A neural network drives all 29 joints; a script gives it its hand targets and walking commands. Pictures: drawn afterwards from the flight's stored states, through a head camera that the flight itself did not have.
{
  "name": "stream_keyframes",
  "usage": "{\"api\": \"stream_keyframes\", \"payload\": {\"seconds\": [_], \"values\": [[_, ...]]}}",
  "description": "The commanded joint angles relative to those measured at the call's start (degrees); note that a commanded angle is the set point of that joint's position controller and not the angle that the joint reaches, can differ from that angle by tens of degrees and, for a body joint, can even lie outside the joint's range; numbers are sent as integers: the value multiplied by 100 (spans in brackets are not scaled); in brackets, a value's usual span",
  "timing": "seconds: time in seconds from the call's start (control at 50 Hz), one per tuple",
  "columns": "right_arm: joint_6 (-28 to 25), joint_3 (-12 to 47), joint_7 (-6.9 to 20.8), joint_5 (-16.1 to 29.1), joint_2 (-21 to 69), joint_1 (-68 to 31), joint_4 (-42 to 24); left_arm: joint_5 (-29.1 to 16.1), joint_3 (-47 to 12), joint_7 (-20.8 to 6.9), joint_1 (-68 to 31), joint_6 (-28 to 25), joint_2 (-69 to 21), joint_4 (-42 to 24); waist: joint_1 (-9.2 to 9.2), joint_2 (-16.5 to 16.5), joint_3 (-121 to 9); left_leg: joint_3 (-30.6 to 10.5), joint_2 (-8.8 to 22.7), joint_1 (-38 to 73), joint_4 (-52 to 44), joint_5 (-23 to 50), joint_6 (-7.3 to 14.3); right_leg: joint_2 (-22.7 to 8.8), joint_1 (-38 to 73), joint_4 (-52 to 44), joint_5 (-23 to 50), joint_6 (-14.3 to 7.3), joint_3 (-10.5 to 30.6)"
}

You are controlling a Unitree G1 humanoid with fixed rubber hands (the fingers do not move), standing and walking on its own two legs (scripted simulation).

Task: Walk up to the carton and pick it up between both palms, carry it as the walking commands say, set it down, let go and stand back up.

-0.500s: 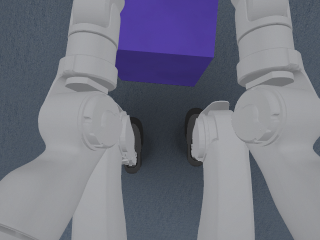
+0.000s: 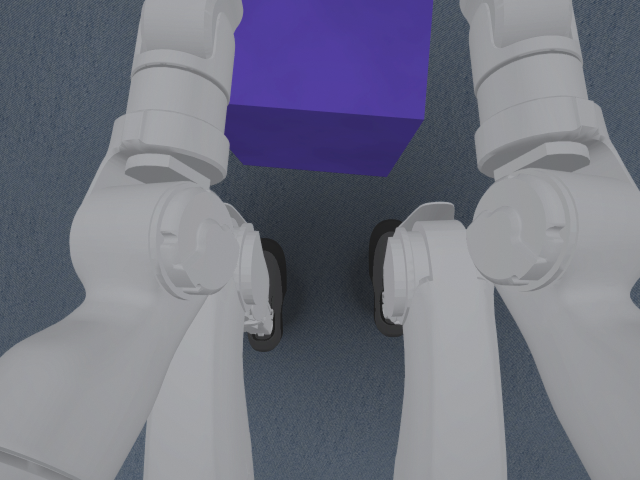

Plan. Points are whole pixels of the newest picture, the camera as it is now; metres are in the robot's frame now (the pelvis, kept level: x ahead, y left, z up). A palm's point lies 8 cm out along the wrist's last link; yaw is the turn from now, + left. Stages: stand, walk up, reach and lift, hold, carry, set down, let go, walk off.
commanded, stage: set down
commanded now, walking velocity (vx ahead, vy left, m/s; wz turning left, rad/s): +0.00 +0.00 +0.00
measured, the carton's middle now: (320, 45) +0.51 +0.00 -0.27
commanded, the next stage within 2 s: none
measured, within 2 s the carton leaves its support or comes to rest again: rests again in 1.76 s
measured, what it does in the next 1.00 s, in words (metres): stands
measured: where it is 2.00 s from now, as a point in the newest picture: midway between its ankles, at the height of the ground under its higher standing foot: (327, 305)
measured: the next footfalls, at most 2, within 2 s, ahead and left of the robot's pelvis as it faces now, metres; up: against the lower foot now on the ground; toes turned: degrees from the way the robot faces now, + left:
none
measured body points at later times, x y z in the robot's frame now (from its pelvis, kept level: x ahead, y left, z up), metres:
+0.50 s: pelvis +0.00 +0.00 -0.01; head +0.35 -0.04 +0.26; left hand +0.59 +0.07 -0.12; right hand +0.58 -0.14 -0.13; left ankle +0.09 +0.12 -0.38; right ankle +0.12 -0.10 -0.38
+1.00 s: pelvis +0.00 +0.00 -0.02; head +0.36 -0.04 +0.23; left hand +0.61 +0.11 -0.13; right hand +0.47 -0.25 -0.25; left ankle +0.09 +0.12 -0.38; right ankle +0.12 -0.10 -0.38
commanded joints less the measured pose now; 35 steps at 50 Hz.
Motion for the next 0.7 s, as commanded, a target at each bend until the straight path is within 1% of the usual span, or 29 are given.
{"api": "stream_keyframes", "payload": {"seconds": [0.0,0.02,0.04,0.06,0.08,0.1,0.14,0.16,0.18,0.2,0.22,0.26,0.3,0.32,0.34,0.36,0.38,0.42,0.44,0.46,0.5,0.52,0.54,0.56,0.58,0.6,0.62,0.66,0.68], "values": [[628,-175,66,-23,-502,1181,1578,231,-95,70,810,520,629,1623,-1,-312,-3818,222,-982,374,-1120,565,-119,861,2912,-984,415,92,-35],[613,-116,80,-13,-431,1113,1584,207,-96,58,789,523,523,1662,-36,-394,-3841,213,-983,332,-1120,517,-120,836,2995,-1031,361,101,-11],[622,-139,61,11,-647,1203,1558,274,-85,92,982,532,708,1775,41,-323,-3742,247,-974,327,-1109,549,-138,853,2868,-1023,368,98,10],[616,-161,38,-31,-684,1311,1595,244,-50,97,1032,529,800,1854,12,-406,-3729,182,-974,325,-1158,502,-116,844,2909,-965,371,125,-57],[599,-119,27,-10,-651,1335,1697,193,-70,100,1008,514,779,1835,-4,-398,-3797,229,-990,278,-1136,484,-111,843,2997,-1008,348,104,-21],[592,-167,36,4,-753,1281,1648,188,-130,97,982,520,732,1821,-27,-260,-3730,232,-962,342,-1104,519,-153,836,2920,-981,388,78,20],[577,-157,0,27,-851,1318,1662,148,-129,142,970,493,893,1822,-10,-225,-3755,256,-950,319,-1083,500,-165,831,2880,-1004,355,79,46],[551,-52,7,75,-808,1286,1564,87,-134,147,935,472,919,1788,26,-316,-3713,237,-967,236,-1099,565,-149,836,2878,-980,425,100,18],[562,-5,19,85,-733,1308,1643,15,-167,104,893,479,878,1829,-42,-372,-3770,209,-935,250,-1049,506,-149,803,2968,-990,375,100,61],[557,-36,35,133,-710,1304,1671,1,-243,103,811,457,837,1770,-38,-318,-3720,216,-961,240,-1106,515,-141,829,2870,-952,410,82,21],[548,-195,12,53,-994,1414,1738,50,-215,151,997,466,1014,1820,-67,-288,-3656,216,-964,314,-1070,502,-168,844,2747,-930,342,81,15],[509,-94,-35,122,-1152,1358,1642,80,-101,188,1090,479,1178,2003,45,-310,-3769,237,-939,390,-1042,442,-169,792,2909,-950,239,112,62],[472,-26,-71,165,-1200,1322,1634,-40,-162,215,980,411,1288,1847,38,-408,-3778,231,-946,276,-1018,607,-174,766,2970,-927,409,123,71],[471,-7,-72,148,-1301,1427,1726,-103,-201,221,1017,399,1293,1800,-77,-424,-3770,193,-945,228,-1032,541,-188,775,2905,-931,407,105,37],[448,50,-85,247,-1429,1324,1627,-39,-147,251,1084,395,1502,1911,79,-357,-3767,274,-900,238,-969,515,-204,772,2913,-976,310,116,151],[442,-51,-104,240,-1440,1363,1772,-32,-136,272,997,378,1635,1860,95,-342,-3883,235,-923,327,-1036,460,-186,766,3017,-891,340,137,72],[427,8,-140,240,-1661,1429,1684,-64,-137,314,1132,389,1739,1962,101,-394,-3842,232,-917,281,-972,533,-216,749,2929,-861,368,123,85],[400,86,-188,291,-1803,1337,1645,-160,-196,349,1065,349,1824,1838,104,-354,-3842,286,-913,265,-950,533,-245,730,2996,-954,300,119,156],[380,160,-199,295,-1880,1304,1645,-216,-158,369,1051,340,1924,1856,124,-476,-3866,269,-915,236,-912,551,-232,730,2948,-910,295,133,125],[384,151,-200,345,-1951,1456,1821,-273,-219,351,1125,355,1954,2018,47,-442,-3975,257,-890,242,-894,498,-254,685,3068,-912,246,145,173],[353,210,-267,370,-2270,1335,1686,-216,-157,425,1160,327,2248,1975,199,-365,-3824,305,-874,200,-869,540,-287,688,2948,-911,241,131,206],[348,339,-252,420,-2121,1363,1732,-304,-181,451,1069,297,2312,1837,236,-513,-3853,256,-903,266,-876,560,-247,690,2907,-857,268,159,153],[330,355,-260,464,-2227,1363,1771,-335,-286,441,1086,305,2223,1927,171,-425,-3912,301,-868,257,-810,589,-298,658,2891,-904,234,148,201],[319,387,-277,466,-2338,1341,1824,-366,-321,437,1161,326,2245,2011,143,-454,-3881,279,-879,202,-842,512,-300,668,2878,-893,203,149,162],[326,425,-278,550,-2327,1296,1856,-421,-349,430,1078,312,2286,1984,189,-422,-3892,298,-855,210,-808,541,-314,633,2915,-872,225,134,195],[330,416,-276,543,-2271,1372,1901,-384,-366,448,1087,313,2359,1994,174,-412,-3800,273,-851,242,-825,530,-319,652,2811,-862,265,154,171],[327,361,-295,582,-2409,1269,1901,-410,-389,463,1053,306,2444,1991,185,-288,-3913,256,-836,280,-783,476,-323,642,2825,-824,181,143,195],[285,457,-326,626,-2488,1136,1759,-458,-395,484,998,291,2487,1996,202,-366,-3932,281,-821,263,-731,576,-322,636,2787,-814,242,164,175],[306,426,-338,636,-2552,1304,1899,-444,-393,455,1087,331,2527,2164,171,-334,-3887,283,-804,262,-707,501,-328,626,2827,-838,87,159,233]]}}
